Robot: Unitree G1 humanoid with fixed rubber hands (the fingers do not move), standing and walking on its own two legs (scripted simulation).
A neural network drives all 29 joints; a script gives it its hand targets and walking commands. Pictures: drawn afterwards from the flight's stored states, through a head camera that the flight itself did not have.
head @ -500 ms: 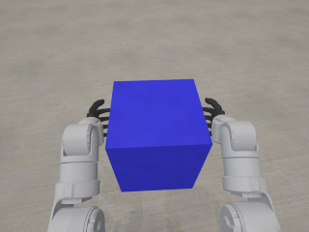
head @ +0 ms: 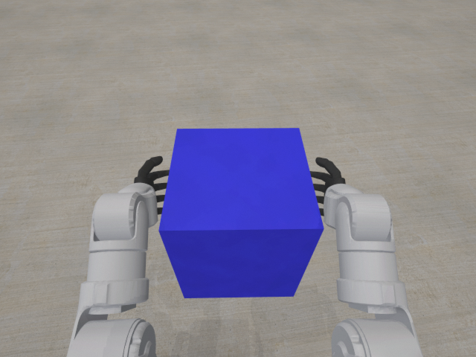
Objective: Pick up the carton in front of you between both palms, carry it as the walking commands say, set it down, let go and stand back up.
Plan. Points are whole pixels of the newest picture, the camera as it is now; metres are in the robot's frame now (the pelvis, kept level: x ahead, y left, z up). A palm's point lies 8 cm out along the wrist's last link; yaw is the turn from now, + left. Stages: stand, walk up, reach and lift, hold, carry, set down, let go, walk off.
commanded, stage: carry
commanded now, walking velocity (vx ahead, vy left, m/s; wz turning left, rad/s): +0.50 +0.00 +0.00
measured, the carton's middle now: (238, 217) +0.37 +0.01 +0.04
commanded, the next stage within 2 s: none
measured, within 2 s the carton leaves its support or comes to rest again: neither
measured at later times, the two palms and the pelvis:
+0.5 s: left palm (189, 122) +0.56 +0.12 +0.11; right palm (330, 126) +0.56 -0.18 +0.11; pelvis +0.29 -0.03 +0.01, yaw +0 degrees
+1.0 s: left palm (189, 109) +0.65 +0.13 +0.09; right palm (314, 109) +0.65 -0.17 +0.09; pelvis +0.40 -0.02 +0.01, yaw +1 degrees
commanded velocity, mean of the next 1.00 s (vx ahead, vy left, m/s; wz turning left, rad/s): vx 0.13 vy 0.00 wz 0.00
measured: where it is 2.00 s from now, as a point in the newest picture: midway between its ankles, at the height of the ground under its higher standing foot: (243, 345)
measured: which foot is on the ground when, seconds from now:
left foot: down 0.00-0.48, up 0.50-0.64, down 0.66-1.00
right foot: up 0.00-0.44, down 0.46-1.00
